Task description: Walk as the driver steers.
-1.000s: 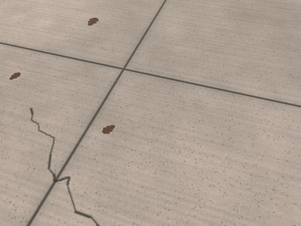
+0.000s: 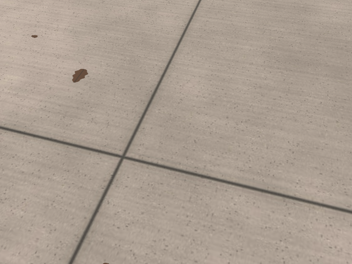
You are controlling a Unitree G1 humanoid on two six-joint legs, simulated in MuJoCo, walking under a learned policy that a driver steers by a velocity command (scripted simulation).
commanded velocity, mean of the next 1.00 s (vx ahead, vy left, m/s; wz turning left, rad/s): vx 0.50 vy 0.00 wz -0.15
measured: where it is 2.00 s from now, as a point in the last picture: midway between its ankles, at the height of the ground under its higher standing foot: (226, 141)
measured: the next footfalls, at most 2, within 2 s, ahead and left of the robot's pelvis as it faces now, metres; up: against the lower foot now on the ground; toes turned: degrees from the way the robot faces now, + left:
left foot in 0.42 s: +0.41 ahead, +0.15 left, +0.00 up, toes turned +2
right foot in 0.98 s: +0.69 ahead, -0.11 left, +0.00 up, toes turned -14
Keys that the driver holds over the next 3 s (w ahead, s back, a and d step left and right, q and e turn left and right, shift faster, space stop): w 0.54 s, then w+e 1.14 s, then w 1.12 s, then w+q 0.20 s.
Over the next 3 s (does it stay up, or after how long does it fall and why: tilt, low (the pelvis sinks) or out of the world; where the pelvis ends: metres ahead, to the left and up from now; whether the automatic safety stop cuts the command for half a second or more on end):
stays up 1.48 -0.56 0.00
